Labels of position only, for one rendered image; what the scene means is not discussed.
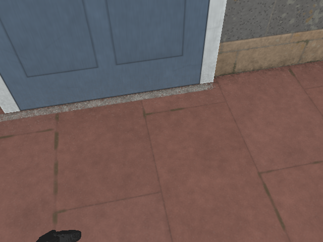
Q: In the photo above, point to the robot left hand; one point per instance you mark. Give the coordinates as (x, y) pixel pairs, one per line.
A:
(60, 236)

